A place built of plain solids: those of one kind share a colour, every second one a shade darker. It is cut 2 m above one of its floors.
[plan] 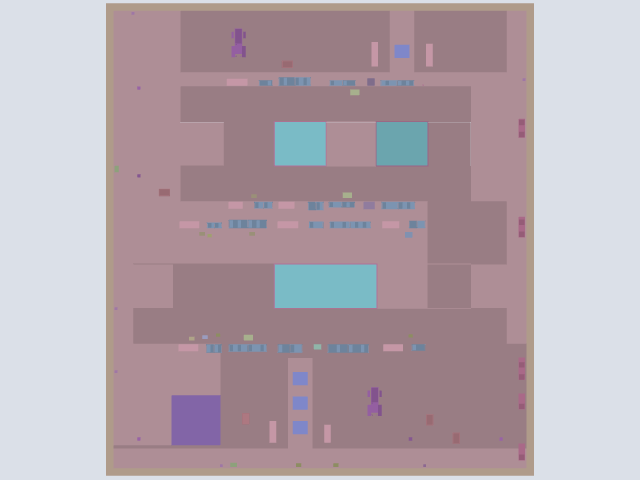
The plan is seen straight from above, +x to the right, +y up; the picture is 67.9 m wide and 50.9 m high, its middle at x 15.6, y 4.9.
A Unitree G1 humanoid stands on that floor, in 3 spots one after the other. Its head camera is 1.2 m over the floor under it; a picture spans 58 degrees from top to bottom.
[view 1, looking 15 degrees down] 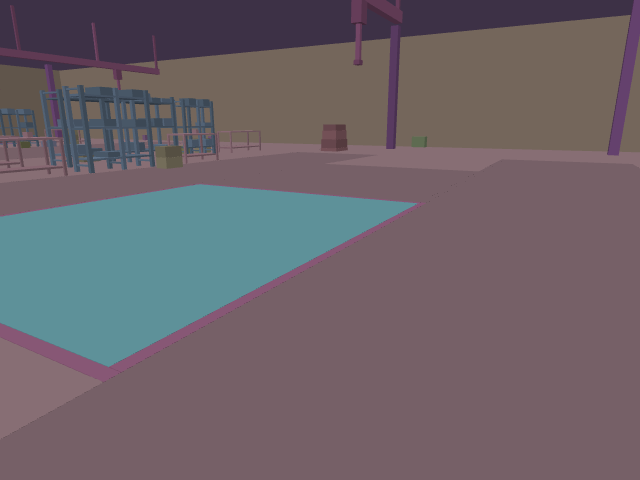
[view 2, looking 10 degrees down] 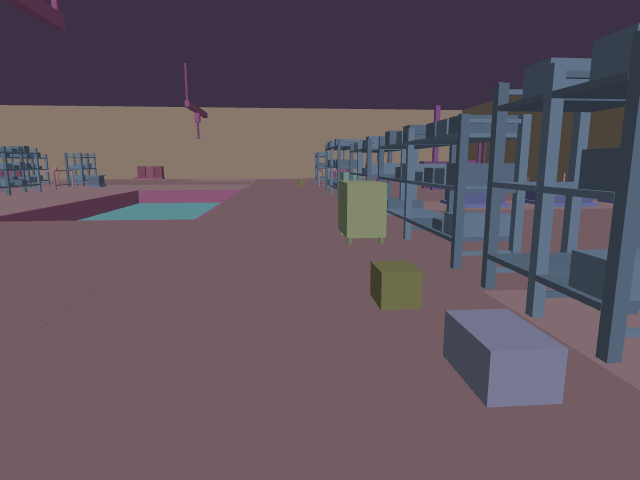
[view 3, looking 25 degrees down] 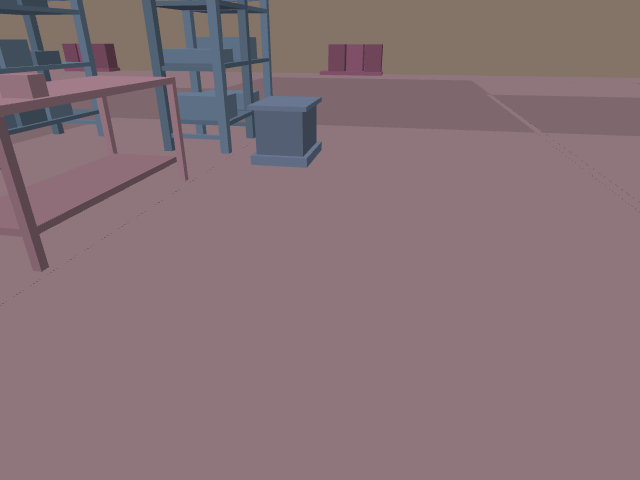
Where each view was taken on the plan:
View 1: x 17.40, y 19.30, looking -151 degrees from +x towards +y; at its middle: floor_pit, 4.63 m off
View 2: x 1.20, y -4.20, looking -5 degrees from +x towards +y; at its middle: floor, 6.91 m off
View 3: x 20.40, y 4.20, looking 11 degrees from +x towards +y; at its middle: floor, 2.84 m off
